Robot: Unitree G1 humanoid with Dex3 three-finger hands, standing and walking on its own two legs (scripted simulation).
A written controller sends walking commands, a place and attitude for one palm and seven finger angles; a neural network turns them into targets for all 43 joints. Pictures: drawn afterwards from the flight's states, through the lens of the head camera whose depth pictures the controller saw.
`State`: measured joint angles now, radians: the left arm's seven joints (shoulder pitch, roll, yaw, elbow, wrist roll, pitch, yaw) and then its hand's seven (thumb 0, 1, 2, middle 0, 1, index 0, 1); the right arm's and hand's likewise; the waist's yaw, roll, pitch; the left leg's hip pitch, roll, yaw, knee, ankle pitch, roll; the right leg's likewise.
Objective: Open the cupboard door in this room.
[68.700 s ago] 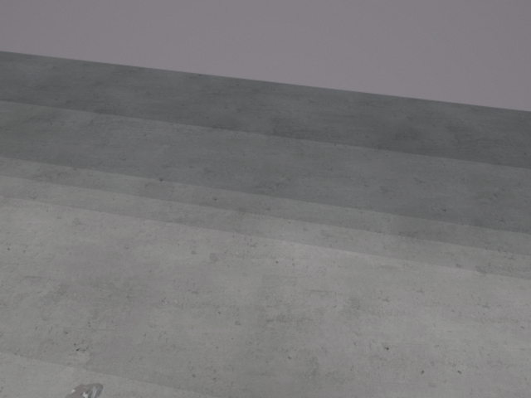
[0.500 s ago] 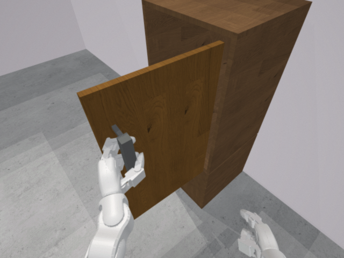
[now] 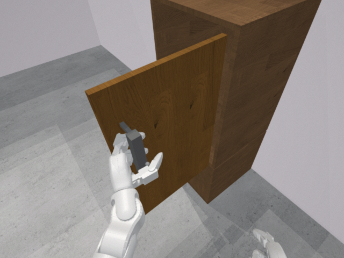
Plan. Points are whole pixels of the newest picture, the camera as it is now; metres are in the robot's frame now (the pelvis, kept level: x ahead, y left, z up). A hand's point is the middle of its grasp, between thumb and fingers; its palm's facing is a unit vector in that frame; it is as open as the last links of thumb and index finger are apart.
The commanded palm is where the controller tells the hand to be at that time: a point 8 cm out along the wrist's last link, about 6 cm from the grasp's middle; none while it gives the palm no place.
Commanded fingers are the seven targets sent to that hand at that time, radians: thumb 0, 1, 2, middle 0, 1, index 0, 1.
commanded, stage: open thumb and fingers to let go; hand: left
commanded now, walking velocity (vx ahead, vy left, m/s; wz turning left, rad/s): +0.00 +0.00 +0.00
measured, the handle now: (134, 150) +0.34 +0.11 +0.09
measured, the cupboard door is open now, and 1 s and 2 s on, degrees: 92 94 93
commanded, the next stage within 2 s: slide the hand sideways off the handle in 0.50 s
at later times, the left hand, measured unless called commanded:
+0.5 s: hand (147, 163) +0.30 +0.07 +0.09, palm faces +0.26 -0.97 +0.00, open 14.9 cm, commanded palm +0.26 +0.12 +0.09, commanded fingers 0.00 -0.50 0.30 -0.15 -0.30 -0.15 -0.30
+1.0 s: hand (143, 178) +0.27 +0.08 +0.09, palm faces -0.18 -0.98 +0.01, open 16.2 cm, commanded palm +0.24 +0.14 +0.09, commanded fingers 0.00 -0.50 0.30 -0.15 -0.30 -0.15 -0.30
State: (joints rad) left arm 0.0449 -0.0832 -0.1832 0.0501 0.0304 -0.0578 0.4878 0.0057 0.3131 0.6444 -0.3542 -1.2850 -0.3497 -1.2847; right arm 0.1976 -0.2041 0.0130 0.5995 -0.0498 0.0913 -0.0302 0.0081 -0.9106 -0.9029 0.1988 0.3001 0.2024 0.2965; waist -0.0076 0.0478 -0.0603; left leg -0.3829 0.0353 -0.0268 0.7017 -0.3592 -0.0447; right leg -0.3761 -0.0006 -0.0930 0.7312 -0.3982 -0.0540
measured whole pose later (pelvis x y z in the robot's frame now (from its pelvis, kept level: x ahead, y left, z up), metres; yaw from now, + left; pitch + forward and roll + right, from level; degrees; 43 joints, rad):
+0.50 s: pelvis -0.02 +0.03 +0.00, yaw -1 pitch +2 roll +0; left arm -0.09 -0.12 -0.23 0.18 0.07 -0.06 0.54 -0.01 -0.49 0.30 -0.29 -0.74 -0.29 -0.74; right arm 0.16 -0.17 0.02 0.60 -0.05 0.08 -0.01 0.01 -0.91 -0.90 0.20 0.30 0.20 0.30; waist 0.00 0.03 -0.06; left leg -0.42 0.02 0.00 0.74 -0.36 -0.01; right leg -0.40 -0.02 -0.07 0.74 -0.37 -0.02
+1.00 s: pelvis -0.02 +0.04 +0.00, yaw -2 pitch +1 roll +0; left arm 0.02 0.04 -0.20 0.07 -0.08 -0.11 0.06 -0.02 -0.50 0.30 -0.16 -0.32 -0.16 -0.32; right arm 0.23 -0.20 0.06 0.54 0.01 -0.03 -0.01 0.01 -0.91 -0.90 0.20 0.30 0.20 0.30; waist -0.01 0.03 -0.04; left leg -0.40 0.01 0.02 0.73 -0.35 0.00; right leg -0.40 -0.02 -0.04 0.74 -0.36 -0.01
